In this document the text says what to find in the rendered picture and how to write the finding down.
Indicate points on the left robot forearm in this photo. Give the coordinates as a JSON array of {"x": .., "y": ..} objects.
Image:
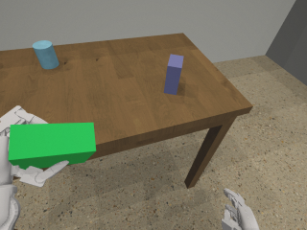
[{"x": 10, "y": 208}]

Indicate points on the robot left hand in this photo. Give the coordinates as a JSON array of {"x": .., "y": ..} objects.
[{"x": 32, "y": 175}]

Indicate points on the table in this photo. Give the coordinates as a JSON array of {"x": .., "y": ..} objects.
[{"x": 118, "y": 85}]

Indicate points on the sponge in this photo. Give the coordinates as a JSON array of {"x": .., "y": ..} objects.
[{"x": 44, "y": 145}]

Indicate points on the robot right hand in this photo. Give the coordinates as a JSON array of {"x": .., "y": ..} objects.
[{"x": 243, "y": 217}]

